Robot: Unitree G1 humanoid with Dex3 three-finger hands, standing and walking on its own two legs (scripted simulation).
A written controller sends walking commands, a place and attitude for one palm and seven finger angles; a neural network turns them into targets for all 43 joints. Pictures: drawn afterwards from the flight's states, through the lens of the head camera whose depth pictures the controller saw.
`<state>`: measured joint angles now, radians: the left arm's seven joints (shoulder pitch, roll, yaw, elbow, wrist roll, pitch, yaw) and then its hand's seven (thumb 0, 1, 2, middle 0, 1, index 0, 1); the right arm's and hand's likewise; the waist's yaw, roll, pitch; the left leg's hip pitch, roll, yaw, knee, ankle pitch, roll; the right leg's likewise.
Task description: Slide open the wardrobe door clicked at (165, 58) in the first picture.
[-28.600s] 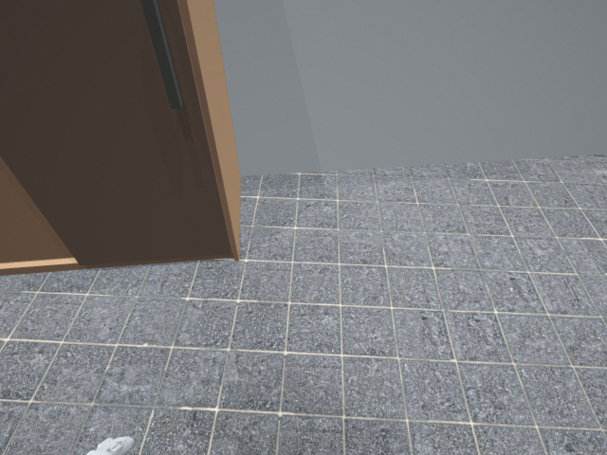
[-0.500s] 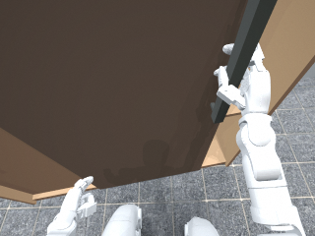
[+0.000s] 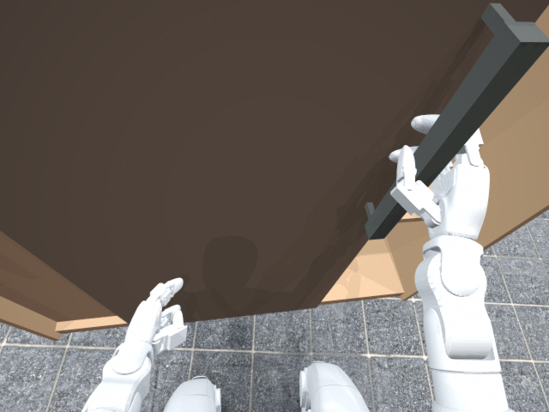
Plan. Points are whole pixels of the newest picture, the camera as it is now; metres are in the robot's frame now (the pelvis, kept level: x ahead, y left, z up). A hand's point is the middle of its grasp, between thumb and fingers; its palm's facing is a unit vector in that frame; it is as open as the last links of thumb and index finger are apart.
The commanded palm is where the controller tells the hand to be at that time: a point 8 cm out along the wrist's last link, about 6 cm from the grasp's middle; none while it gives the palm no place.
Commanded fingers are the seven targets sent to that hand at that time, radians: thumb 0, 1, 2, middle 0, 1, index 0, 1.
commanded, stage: step sideways, sliding the door along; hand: right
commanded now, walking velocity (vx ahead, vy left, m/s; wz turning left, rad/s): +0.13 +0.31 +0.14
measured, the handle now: (416, 155) +0.39 -0.16 +0.16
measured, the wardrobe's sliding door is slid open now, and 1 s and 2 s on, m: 0.34 0.43 0.43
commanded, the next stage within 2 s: stop walking and hold the door there in 0.70 s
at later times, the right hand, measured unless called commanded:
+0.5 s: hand (325, 184) +0.34 -0.05 +0.16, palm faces +0.33 +0.94 -0.08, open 6.6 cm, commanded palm +0.30 -0.02 +0.16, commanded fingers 0.00 -0.90 -0.90 0.45 1.40 0.45 1.40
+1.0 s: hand (329, 187) +0.34 -0.05 +0.16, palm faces +0.34 +0.92 -0.18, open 6.3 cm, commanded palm +0.30 -0.07 +0.13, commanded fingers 0.00 -0.90 -0.90 0.45 1.40 0.45 1.40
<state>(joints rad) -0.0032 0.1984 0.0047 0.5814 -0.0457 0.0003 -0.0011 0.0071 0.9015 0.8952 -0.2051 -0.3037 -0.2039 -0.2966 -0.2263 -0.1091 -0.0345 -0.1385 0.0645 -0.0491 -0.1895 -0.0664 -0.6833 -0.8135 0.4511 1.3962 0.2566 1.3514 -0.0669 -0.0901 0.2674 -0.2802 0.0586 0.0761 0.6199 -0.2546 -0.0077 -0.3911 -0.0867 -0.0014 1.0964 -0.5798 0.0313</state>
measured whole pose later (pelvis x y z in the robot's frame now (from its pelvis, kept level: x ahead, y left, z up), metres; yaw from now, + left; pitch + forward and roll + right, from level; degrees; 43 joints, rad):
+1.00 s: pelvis -0.03 +0.21 +0.03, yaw +7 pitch -5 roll +8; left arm 0.12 0.16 -0.02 0.56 -0.04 -0.02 0.01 0.01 0.90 0.90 -0.21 -0.30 -0.21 -0.30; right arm -0.27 -0.42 -0.27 0.16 0.07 -0.05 -0.11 -0.10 -0.64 -0.78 0.45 1.40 0.31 1.34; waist -0.10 -0.04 0.16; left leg -0.56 0.04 0.10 1.11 -0.33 -0.03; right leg -0.12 -0.27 -0.11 0.41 -0.19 0.06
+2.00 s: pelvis -0.05 +0.24 +0.02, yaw +12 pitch -1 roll +1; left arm 0.27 0.29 0.01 0.75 -0.06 -0.05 0.10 0.01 0.90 0.89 -0.21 -0.30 -0.21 -0.30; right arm -0.28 -0.53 -0.45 0.64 0.05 -0.16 -0.12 -0.19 -0.58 -0.78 0.44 1.37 0.34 1.38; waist 0.00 -0.04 -0.02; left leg -0.15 0.00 0.06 0.37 -0.21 0.00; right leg -0.23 -0.06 -0.08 0.44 -0.20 0.00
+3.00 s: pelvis -0.07 +0.13 +0.03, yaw +7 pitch -1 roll +2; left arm 0.15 0.14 -0.08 0.67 -0.03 -0.05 0.06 0.01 0.90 0.89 -0.21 -0.30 -0.21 -0.30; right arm -0.40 -0.34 -0.20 0.28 0.07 -0.11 -0.12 -0.14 -0.70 -0.76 0.45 1.40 0.31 1.40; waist -0.06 0.03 0.15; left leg -0.35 0.02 0.04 0.85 -0.36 -0.01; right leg -0.17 0.06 -0.05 0.29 -0.11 -0.09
